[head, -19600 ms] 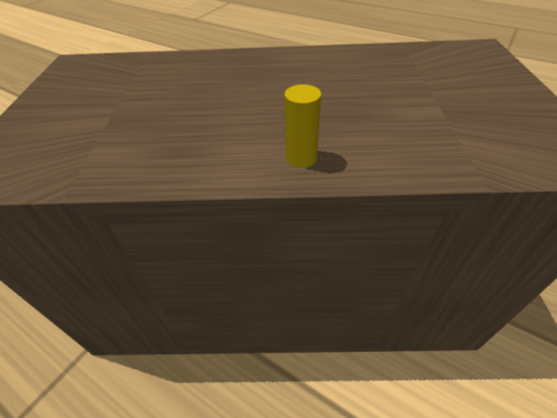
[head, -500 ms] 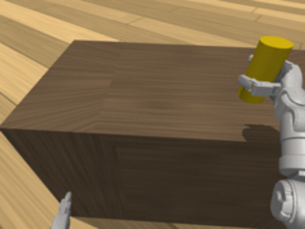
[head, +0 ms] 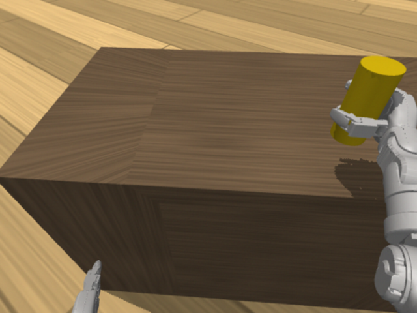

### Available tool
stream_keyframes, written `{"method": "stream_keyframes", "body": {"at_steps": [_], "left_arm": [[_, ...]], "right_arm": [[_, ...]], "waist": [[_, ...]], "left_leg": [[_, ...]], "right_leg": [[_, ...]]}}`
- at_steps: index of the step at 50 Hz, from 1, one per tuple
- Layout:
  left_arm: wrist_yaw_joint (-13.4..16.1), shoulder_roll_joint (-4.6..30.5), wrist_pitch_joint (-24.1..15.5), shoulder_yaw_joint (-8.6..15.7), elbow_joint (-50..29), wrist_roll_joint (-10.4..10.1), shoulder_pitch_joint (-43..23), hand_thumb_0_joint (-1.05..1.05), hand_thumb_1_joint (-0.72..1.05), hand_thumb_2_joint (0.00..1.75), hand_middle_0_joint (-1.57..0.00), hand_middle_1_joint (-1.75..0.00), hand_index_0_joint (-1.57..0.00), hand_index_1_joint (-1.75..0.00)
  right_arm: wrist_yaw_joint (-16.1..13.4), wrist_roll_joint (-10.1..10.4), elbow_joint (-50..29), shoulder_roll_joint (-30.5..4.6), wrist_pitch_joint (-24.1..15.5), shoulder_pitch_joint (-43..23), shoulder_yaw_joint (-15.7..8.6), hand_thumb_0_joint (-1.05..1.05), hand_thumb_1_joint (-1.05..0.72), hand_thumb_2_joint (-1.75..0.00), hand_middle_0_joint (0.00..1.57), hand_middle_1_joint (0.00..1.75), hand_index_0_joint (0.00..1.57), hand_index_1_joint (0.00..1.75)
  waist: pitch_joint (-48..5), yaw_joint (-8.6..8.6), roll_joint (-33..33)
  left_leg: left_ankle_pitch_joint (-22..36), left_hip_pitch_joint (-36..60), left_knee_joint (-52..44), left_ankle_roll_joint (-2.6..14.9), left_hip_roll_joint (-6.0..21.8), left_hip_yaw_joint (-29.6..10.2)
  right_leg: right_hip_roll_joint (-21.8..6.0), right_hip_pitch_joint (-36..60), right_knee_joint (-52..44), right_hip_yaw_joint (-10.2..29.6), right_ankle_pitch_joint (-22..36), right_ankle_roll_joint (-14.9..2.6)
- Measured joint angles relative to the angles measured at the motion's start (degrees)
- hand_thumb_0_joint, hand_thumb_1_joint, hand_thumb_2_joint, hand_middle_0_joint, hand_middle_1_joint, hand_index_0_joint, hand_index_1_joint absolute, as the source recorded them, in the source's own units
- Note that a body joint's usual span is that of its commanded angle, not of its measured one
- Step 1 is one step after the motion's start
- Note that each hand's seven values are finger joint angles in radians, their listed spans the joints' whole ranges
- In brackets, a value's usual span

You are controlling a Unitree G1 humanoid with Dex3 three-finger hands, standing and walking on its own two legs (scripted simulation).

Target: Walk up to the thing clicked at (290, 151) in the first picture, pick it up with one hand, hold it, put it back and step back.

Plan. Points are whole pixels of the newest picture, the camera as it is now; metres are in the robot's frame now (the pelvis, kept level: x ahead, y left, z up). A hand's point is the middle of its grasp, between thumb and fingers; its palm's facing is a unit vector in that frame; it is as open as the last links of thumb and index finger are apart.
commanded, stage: crouch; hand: right
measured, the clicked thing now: (363, 104) +0.44 -0.22 +0.21
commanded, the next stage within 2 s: lower in 0.04 s
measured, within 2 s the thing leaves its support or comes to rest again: rests again in 1.46 s
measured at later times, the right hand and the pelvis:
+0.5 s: hand (347, 126) +0.46 -0.22 +0.15, palm faces +0.24 +0.97 -0.01, open 8.7 cm; pelvis +0.00 +0.00 +0.00, yaw +1 degrees
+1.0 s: hand (342, 136) +0.46 -0.23 +0.12, palm faces +0.24 +0.97 -0.01, open 8.7 cm; pelvis +0.00 -0.01 -0.01, yaw +1 degrees
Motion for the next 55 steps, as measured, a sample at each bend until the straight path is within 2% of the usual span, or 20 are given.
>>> {"method": "stream_keyframes", "body": {"at_steps": [13,32,55], "left_arm": [[-0.6,-0.3,1.7,-0.8,-1.3,-0.2,-0.1,-0.01,-0.53,0.05,-0.05,-0.05,-0.05,-0.05],[-0.8,0.0,4.7,-0.6,-3.6,0.0,-0.2,-0.01,-0.54,0.06,-0.05,-0.05,-0.05,-0.05],[-1.0,-0.3,6.7,-1.5,-7.2,0.3,0.5,-0.01,-0.54,0.06,-0.05,-0.05,-0.04,-0.05]], "right_arm": [[0.6,-0.3,5.3,-1.0,-4.1,-1.4,-0.4,0.00,0.17,-1.00,0.76,0.93,0.79,0.94],[-0.1,-0.7,9.9,-0.8,-13.7,0.2,-1.0,0.00,0.16,-1.00,0.76,0.93,0.79,0.94],[0.7,-1.1,15.0,-1.7,-19.5,-0.2,-2.3,0.00,0.17,-1.01,0.76,0.93,0.79,0.94]], "waist": [[-0.2,0.58,0.4],[0.0,1.94,1.6],[-0.7,3.10,1.7]], "left_leg": [[0.1,-1.2,0.0,-0.12,-0.1,-0.2],[-0.6,-5.2,2.2,-0.34,-0.5,-0.5],[-1.7,-9.4,5.4,-0.52,-0.7,-0.6]], "right_leg": [[-0.1,-1.4,0.5,-0.1,-0.3,-0.14],[-0.5,-5.7,3.8,-0.4,-1.7,-0.33],[-0.7,-10.1,7.6,-0.3,-3.2,-0.49]]}}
